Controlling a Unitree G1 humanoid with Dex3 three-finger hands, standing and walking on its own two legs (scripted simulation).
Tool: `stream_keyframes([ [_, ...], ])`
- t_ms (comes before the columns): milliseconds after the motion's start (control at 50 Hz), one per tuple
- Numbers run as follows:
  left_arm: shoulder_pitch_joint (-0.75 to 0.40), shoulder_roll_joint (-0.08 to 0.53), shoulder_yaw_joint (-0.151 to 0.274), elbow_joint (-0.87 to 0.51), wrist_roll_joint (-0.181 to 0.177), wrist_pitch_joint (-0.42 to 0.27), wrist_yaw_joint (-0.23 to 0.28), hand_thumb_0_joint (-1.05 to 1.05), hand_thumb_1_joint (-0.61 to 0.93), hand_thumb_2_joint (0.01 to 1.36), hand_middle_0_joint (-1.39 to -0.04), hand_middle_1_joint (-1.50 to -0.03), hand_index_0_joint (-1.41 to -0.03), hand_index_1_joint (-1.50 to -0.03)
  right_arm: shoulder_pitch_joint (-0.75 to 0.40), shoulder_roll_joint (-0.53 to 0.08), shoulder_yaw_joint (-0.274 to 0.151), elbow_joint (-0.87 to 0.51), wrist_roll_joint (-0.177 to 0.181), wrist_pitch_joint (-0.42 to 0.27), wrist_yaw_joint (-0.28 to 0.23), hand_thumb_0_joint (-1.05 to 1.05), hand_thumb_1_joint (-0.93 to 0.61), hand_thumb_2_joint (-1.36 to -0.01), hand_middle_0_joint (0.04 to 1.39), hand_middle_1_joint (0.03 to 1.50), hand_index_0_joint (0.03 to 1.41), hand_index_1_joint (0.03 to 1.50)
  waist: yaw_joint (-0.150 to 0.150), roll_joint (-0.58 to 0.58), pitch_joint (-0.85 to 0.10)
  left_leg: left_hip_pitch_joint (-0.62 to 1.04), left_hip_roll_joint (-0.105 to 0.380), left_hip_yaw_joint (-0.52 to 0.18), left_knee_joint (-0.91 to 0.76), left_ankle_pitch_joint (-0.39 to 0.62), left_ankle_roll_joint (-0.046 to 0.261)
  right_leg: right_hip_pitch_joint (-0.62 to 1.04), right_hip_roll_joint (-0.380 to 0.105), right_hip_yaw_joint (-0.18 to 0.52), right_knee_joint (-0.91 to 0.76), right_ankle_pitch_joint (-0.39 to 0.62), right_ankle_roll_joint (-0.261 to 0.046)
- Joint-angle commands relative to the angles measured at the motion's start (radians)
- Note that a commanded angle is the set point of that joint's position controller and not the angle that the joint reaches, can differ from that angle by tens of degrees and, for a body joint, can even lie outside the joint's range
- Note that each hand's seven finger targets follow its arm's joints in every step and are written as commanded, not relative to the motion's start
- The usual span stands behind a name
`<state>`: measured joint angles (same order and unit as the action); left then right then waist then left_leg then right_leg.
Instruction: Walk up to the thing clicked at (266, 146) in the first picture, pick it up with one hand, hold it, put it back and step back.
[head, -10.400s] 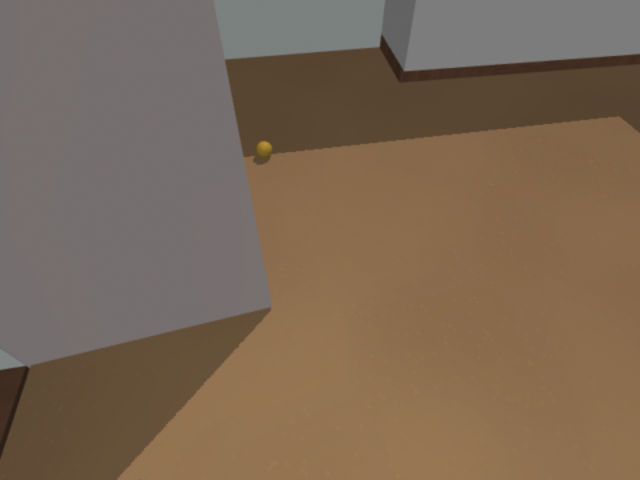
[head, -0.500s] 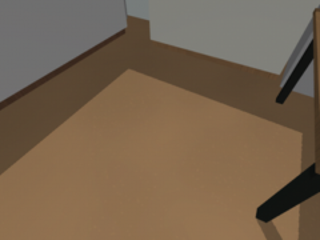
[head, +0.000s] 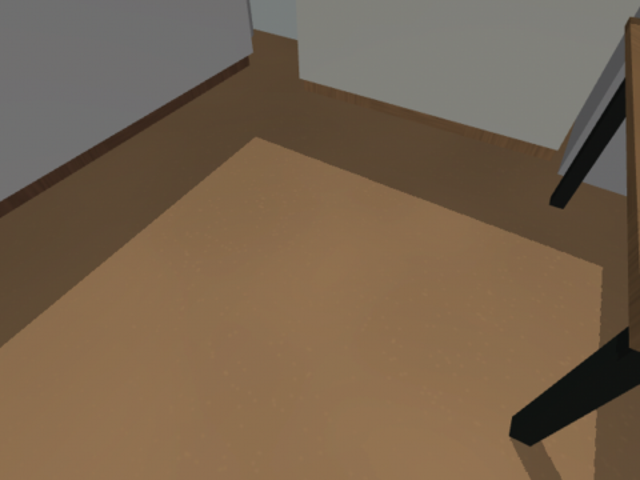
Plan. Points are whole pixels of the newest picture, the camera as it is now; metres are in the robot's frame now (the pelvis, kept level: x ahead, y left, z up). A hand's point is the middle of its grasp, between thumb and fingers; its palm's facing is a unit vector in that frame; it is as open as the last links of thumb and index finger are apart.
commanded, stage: stand
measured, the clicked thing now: out of the picture +0.04 +1.45 -0.74
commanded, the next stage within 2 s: walk up in 0.02 s
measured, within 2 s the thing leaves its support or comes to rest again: neither
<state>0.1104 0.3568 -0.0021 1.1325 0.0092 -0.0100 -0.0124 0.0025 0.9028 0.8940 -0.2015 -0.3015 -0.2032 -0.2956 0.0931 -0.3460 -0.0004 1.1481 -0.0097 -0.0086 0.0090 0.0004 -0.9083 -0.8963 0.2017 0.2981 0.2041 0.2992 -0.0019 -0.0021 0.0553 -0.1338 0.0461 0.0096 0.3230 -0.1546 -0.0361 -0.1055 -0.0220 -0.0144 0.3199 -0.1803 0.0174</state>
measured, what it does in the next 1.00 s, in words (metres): steps on the spot, turning left: left foot, then right foot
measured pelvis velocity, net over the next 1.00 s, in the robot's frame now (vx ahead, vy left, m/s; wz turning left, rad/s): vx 0.05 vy -0.08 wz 0.88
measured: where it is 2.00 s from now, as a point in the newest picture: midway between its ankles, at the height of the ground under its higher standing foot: outside the picture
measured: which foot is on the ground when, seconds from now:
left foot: down 0.00-0.22, up 0.24-0.56, down 0.58-0.96, up 0.98-1.00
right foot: down 0.00-0.62, up 0.64-0.94, down 0.96-1.00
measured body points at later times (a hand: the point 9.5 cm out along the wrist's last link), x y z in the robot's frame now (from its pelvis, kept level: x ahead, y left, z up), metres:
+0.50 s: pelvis +0.00 -0.06 -0.02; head +0.04 -0.03 +0.43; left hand -0.04 +0.26 -0.13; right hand +0.23 -0.32 -0.12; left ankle -0.02 +0.08 -0.72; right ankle +0.00 -0.15 -0.75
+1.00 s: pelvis +0.05 -0.08 -0.03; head +0.10 -0.05 +0.41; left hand -0.16 +0.21 -0.11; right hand +0.38 -0.17 -0.14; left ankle -0.02 +0.05 -0.74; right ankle +0.16 -0.12 -0.75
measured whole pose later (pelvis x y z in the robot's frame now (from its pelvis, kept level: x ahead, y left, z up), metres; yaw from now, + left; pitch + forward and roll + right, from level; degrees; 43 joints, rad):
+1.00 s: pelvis +0.05 -0.08 -0.03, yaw +50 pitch -1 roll +0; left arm 0.26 0.42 0.07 0.75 0.02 -0.02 0.01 0.00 0.90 0.89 -0.20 -0.30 -0.20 -0.30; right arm 0.21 -0.42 -0.09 0.62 -0.05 0.06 0.03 0.00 -0.90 -0.90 0.20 0.30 0.21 0.30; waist 0.01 0.06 0.13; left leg -0.44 -0.11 -0.19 0.82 -0.37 0.00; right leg -0.36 -0.02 -0.05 0.69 -0.30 -0.01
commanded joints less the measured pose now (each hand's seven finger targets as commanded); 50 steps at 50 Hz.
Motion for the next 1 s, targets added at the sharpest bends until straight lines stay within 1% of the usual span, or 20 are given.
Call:
stream_keyframes([
  [0,-0.121,0.287,0.120,-0.154,0.004,0.007,0.002,0.000,0.900,0.900,-0.200,-0.300,-0.200,-0.300,0.054,-0.302,-0.077,-0.123,0.006,-0.003,-0.012,0.000,-0.900,-0.900,0.200,0.300,0.200,0.300,0.002,-0.015,0.007,-0.189,0.072,-0.224,-0.005,0.267,0.093,0.062,-0.043,-0.047,0.139,0.007,-0.035],
  [100,-0.037,0.200,0.126,-0.254,0.007,0.047,-0.016,0.000,0.900,0.900,-0.200,-0.300,-0.200,-0.300,0.071,-0.385,-0.150,-0.210,-0.021,-0.001,-0.042,0.000,-0.900,-0.900,0.200,0.300,0.200,0.300,0.015,0.209,-0.086,-0.054,0.249,-0.592,-0.082,0.163,0.260,-0.187,0.013,0.111,0.435,-0.353,-0.048],
  [160,0.044,0.206,0.134,-0.271,0.003,0.034,-0.020,0.000,0.900,0.900,-0.200,-0.300,-0.200,-0.300,-0.009,-0.307,-0.135,-0.285,-0.021,-0.003,-0.044,0.000,-0.900,-0.900,0.200,0.300,0.200,0.300,0.093,0.161,-0.168,-0.116,0.115,-0.396,0.090,0.154,0.167,-0.044,-0.033,0.121,0.222,-0.201,-0.090],
  [180,0.090,0.239,0.148,-0.270,0.013,0.029,-0.015,0.000,0.900,0.900,-0.200,-0.300,-0.200,-0.300,-0.036,-0.245,-0.114,-0.316,-0.012,0.000,-0.036,0.000,-0.900,-0.900,0.200,0.300,0.200,0.300,0.137,0.011,-0.186,-0.257,-0.009,-0.258,0.217,0.068,0.113,0.095,-0.109,0.185,0.016,-0.176,-0.110],
  [200,0.085,0.316,0.167,-0.281,0.033,0.029,-0.009,0.000,0.900,0.900,-0.200,-0.300,-0.200,-0.300,-0.029,-0.189,-0.096,-0.342,-0.003,0.004,-0.031,0.000,-0.900,-0.900,0.200,0.300,0.200,0.300,0.146,-0.227,-0.137,-0.495,-0.144,-0.078,0.379,-0.202,0.057,0.216,-0.302,0.335,-0.068,-0.096,-0.146],
  [260,-0.151,0.282,0.155,-0.396,0.041,0.029,-0.017,0.000,0.900,0.900,-0.200,-0.300,-0.200,-0.300,0.149,-0.238,-0.119,-0.327,-0.023,0.022,-0.021,0.000,-0.900,-0.900,0.200,0.300,0.200,0.300,0.024,-0.184,-0.098,-0.432,-0.029,-0.056,0.667,-0.308,0.032,-0.007,-0.422,0.300,-0.082,-0.098,-0.288],
  [360,-0.078,0.218,0.137,-0.395,0.038,0.013,-0.011,0.000,0.900,0.900,-0.200,-0.300,-0.200,-0.300,0.210,-0.201,-0.105,-0.341,-0.017,0.028,0.026,0.000,-0.900,-0.900,0.200,0.300,0.200,0.300,0.009,-0.178,-0.035,-0.424,-0.020,0.019,0.590,-0.132,0.040,0.103,-0.230,-0.011,0.078,0.384,-0.167],
  [460,0.046,0.258,0.147,-0.430,0.033,0.017,-0.021,0.000,0.900,0.900,-0.200,-0.300,-0.200,-0.300,0.100,-0.204,-0.109,-0.433,-0.021,0.029,0.038,0.000,-0.900,-0.900,0.200,0.300,0.200,0.300,0.082,-0.150,-0.009,-0.343,-0.027,0.073,0.365,-0.139,0.056,0.120,-0.271,-0.050,0.110,0.323,-0.126],
  [540,0.023,0.280,0.146,-0.472,0.018,0.022,-0.022,0.000,0.900,0.900,-0.200,-0.300,-0.200,-0.300,0.226,-0.236,-0.139,-0.442,-0.031,0.026,0.023,0.000,-0.900,-0.900,0.200,0.300,0.200,0.300,-0.008,-0.092,-0.069,-0.063,-0.064,0.121,0.214,-0.127,0.100,-0.048,-0.300,-0.124,0.300,0.323,-0.082],
  [560,0.051,0.242,0.135,-0.482,0.012,0.020,-0.020,0.000,0.900,0.900,-0.200,-0.300,-0.200,-0.300,0.302,-0.264,-0.154,-0.435,-0.040,0.021,0.014,0.000,-0.900,-0.900,0.200,0.300,0.200,0.300,-0.046,0.016,-0.141,0.101,-0.064,0.031,0.143,-0.120,0.153,-0.138,-0.235,-0.168,0.524,0.296,-0.042],
  [580,0.098,0.176,0.124,-0.497,0.002,0.019,-0.021,0.000,0.900,0.900,-0.200,-0.300,-0.200,-0.300,0.291,-0.350,-0.178,-0.465,-0.053,0.019,0.004,0.000,-0.900,-0.900,0.200,0.300,0.200,0.300,-0.044,0.280,-0.151,0.214,0.121,-0.293,0.047,0.022,0.236,-0.367,-0.080,-0.220,0.774,-0.067,0.019],
  [600,0.056,0.183,0.124,-0.510,0.003,0.026,-0.025,0.000,0.900,0.900,-0.200,-0.300,-0.200,-0.300,0.268,-0.390,-0.184,-0.491,-0.046,0.017,-0.004,0.000,-0.900,-0.900,0.200,0.300,0.200,0.300,-0.048,0.288,-0.156,0.202,0.292,-0.642,0.001,0.093,0.385,-0.506,0.034,-0.091,0.859,-0.463,0.045],
  [620,0.007,0.238,0.129,-0.516,0.021,0.024,-0.017,0.000,0.900,0.900,-0.200,-0.300,-0.200,-0.300,0.248,-0.384,-0.192,-0.503,-0.029,0.013,-0.010,0.000,-0.900,-0.900,0.200,0.300,0.200,0.300,-0.051,0.217,-0.115,0.123,0.352,-0.696,-0.016,0.071,0.414,-0.487,-0.046,0.048,0.873,-0.498,0.016],
  [700,0.145,0.234,0.115,-0.449,0.000,0.031,-0.024,0.000,0.900,0.900,-0.200,-0.300,-0.200,-0.300,0.146,-0.300,-0.146,-0.545,-0.015,0.008,-0.019,0.000,-0.900,-0.900,0.200,0.300,0.200,0.300,0.014,0.142,-0.087,0.007,0.101,-0.248,0.055,0.035,0.202,-0.405,-0.055,0.029,0.712,-0.296,-0.015],
  [840,0.208,0.235,0.121,-0.432,-0.014,-0.003,0.028,0.000,0.900,0.900,-0.200,-0.300,-0.200,-0.300,0.138,-0.313,-0.168,-0.617,-0.055,0.031,0.017,0.000,-0.900,-0.900,0.200,0.300,0.200,0.300,-0.014,0.224,-0.059,-0.206,0.057,-0.338,0.137,0.292,0.254,-0.236,0.019,-0.050,0.492,-0.250,-0.003],
  [900,0.283,0.222,0.130,-0.418,-0.012,-0.023,0.042,0.000,0.900,0.900,-0.200,-0.300,-0.200,-0.300,0.077,-0.277,-0.161,-0.653,-0.045,0.045,0.026,0.000,-0.900,-0.900,0.200,0.300,0.200,0.300,0.049,0.152,-0.118,-0.265,-0.006,-0.330,0.290,0.313,0.199,-0.068,0.047,-0.059,0.243,-0.063,-0.028],
  [920,0.327,0.276,0.144,-0.416,0.001,-0.032,0.049,0.000,0.900,0.900,-0.200,-0.300,-0.200,-0.300,0.058,-0.225,-0.146,-0.667,-0.031,0.047,0.023,0.000,-0.900,-0.900,0.200,0.300,0.200,0.300,0.093,0.024,-0.137,-0.347,-0.072,-0.296,0.405,0.146,0.141,0.011,-0.046,0.053,0.115,-0.046,-0.064],
  [940,0.339,0.387,0.170,-0.429,0.024,-0.040,0.057,0.000,0.900,0.900,-0.200,-0.300,-0.200,-0.300,0.072,-0.161,-0.127,-0.681,-0.020,0.046,0.020,0.000,-0.900,-0.900,0.200,0.300,0.200,0.300,0.102,-0.267,-0.127,-0.526,-0.213,-0.167,0.622,-0.203,0.070,0.086,-0.344,0.387,0.006,0.037,-0.118],
  [960,0.207,0.401,0.171,-0.465,0.029,-0.035,0.059,0.000,0.900,0.900,-0.200,-0.300,-0.200,-0.300,0.175,-0.199,-0.135,-0.638,-0.036,0.056,0.006,0.000,-0.900,-0.900,0.200,0.300,0.200,0.300,0.023,-0.213,-0.098,-0.537,-0.163,-0.172,0.767,-0.435,0.034,-0.023,-0.512,0.515,-0.020,0.050,-0.193],
  [980,0.115,0.398,0.170,-0.491,0.025,-0.034,0.059,0.000,0.900,0.900,-0.200,-0.300,-0.200,-0.300,0.210,-0.264,-0.155,-0.612,-0.037,0.069,0.004,0.000,-0.900,-0.900,0.200,0.300,0.200,0.300,-0.002,-0.128,-0.086,-0.494,-0.106,-0.202,0.873,-0.393,0.037,-0.112,-0.537,0.519,-0.035,-0.067,-0.273],
])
